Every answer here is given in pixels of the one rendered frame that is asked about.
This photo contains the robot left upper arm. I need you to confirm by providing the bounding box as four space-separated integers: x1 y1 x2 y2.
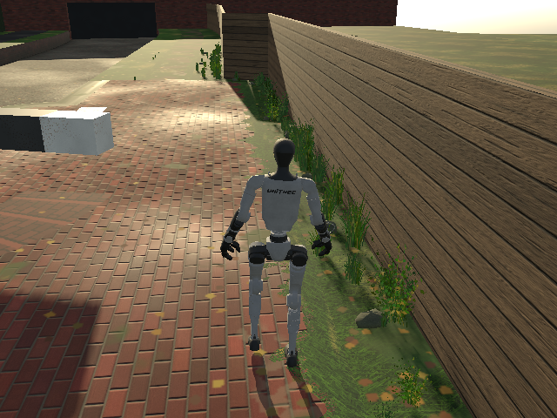
236 175 265 223

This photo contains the robot right upper arm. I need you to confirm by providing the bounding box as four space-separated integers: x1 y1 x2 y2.
300 177 324 226

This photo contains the robot right shin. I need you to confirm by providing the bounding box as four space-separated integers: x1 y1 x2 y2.
287 294 301 355

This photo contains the robot right hand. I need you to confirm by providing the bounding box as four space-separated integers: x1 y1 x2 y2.
312 239 332 256

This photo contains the left robot foot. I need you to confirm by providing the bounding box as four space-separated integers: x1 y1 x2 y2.
248 334 260 351

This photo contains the robot left forearm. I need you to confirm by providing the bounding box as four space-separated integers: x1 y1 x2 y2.
224 209 244 243

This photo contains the robot left hand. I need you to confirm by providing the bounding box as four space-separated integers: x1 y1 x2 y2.
220 239 240 260

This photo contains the robot right forearm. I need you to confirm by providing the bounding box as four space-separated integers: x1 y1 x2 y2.
315 213 331 243

